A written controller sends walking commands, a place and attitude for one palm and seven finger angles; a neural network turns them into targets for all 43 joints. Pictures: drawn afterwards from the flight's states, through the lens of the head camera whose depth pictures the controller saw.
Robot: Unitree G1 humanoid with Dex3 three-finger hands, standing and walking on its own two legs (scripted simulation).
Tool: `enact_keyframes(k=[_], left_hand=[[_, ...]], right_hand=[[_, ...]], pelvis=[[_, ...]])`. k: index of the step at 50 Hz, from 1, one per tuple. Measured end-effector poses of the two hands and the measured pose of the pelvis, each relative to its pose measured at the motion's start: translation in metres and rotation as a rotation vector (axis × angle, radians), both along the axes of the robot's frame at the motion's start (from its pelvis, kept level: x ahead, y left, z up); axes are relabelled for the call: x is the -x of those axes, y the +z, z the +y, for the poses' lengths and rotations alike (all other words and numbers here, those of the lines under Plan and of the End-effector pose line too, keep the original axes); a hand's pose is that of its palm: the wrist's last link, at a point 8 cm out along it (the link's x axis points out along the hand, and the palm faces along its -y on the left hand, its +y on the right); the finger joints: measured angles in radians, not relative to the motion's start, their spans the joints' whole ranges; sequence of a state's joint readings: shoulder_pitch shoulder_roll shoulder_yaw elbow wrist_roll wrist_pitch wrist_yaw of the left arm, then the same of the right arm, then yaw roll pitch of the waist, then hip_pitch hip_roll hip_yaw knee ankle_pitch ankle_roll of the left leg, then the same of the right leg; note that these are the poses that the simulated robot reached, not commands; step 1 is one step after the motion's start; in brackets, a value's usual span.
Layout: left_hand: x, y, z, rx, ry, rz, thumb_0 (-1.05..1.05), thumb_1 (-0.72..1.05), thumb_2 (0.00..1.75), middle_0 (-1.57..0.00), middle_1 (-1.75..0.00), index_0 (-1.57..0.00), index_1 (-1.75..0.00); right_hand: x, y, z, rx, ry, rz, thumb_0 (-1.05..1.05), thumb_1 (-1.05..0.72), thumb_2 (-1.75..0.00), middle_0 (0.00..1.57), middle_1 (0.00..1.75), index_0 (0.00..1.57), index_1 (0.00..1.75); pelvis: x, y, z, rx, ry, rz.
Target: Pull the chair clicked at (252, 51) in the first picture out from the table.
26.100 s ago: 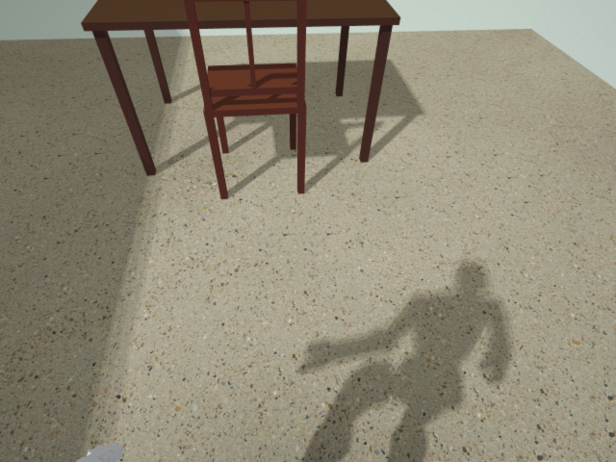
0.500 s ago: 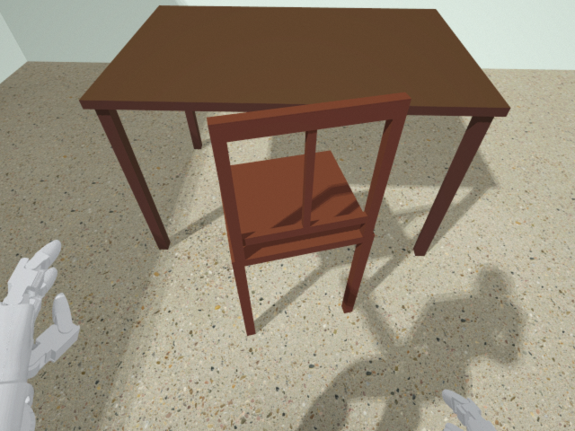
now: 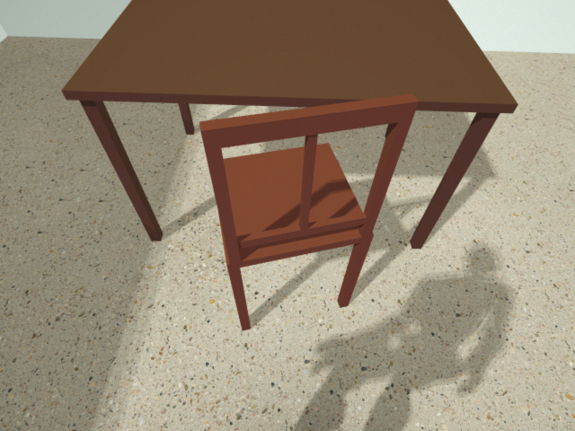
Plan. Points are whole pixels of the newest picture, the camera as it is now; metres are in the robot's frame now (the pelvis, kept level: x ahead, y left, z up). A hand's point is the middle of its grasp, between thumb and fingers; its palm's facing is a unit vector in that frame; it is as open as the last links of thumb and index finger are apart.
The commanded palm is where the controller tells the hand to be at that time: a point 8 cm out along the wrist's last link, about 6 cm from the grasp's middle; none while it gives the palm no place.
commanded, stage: let the arm hang, fingers relaxed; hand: left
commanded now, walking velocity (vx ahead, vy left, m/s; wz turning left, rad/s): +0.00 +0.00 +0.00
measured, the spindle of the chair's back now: (307, 185) +0.59 -0.02 -0.07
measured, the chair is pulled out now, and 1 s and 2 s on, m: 0.11 0.11 0.11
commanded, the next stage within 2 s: look to check the result in 0.54 s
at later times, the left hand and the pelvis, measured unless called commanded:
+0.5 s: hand out of the picture +0.01 +0.17 -0.17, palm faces -0.01 -0.98 -0.19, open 7.3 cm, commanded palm none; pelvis +0.01 +0.01 +0.00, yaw -1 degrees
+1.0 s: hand out of the picture +0.01 +0.18 -0.18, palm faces -0.01 -0.98 -0.19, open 7.3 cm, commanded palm none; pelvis +0.02 +0.01 +0.00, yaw -1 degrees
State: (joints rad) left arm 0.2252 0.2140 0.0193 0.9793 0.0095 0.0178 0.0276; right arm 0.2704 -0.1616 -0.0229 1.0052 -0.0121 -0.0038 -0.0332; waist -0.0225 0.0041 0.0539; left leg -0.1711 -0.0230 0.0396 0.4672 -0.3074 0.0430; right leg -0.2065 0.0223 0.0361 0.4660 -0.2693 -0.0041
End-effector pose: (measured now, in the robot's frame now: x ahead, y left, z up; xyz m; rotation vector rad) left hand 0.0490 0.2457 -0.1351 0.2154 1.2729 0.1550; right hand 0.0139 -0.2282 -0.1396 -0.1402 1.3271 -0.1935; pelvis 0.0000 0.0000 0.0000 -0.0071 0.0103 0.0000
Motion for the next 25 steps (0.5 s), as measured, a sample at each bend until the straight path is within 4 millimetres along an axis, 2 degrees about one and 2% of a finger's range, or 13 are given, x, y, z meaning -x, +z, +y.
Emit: enact_keyframes(k=[6,15,25], left_hand=[[0.009,0.005,0.006,-0.023,0.007,0.035,0.00,0.91,0.90,-0.20,-0.30,-0.20,-0.30],[0.024,-0.004,-0.016,0.038,0.014,0.087,0.00,0.91,0.90,-0.20,-0.30,-0.20,-0.30],[0.040,-0.008,-0.022,0.059,0.027,0.147,0.01,0.92,0.90,-0.20,-0.30,-0.20,-0.30]], right_hand=[[0.003,-0.006,0.008,-0.027,-0.006,0.023,0.01,-0.92,-0.90,0.20,0.30,0.20,0.30],[0.010,-0.005,0.014,-0.026,-0.023,0.048,0.00,-0.91,-0.90,0.20,0.30,0.20,0.30],[0.026,-0.005,0.021,-0.031,-0.039,0.102,0.00,-0.91,-0.90,0.20,0.30,0.20,0.30]], pelvis=[[-0.005,0.002,0.004,-0.001,-0.007,-0.010],[-0.010,0.003,0.007,-0.001,-0.017,-0.019],[-0.012,0.003,0.009,0.000,-0.020,-0.019]])
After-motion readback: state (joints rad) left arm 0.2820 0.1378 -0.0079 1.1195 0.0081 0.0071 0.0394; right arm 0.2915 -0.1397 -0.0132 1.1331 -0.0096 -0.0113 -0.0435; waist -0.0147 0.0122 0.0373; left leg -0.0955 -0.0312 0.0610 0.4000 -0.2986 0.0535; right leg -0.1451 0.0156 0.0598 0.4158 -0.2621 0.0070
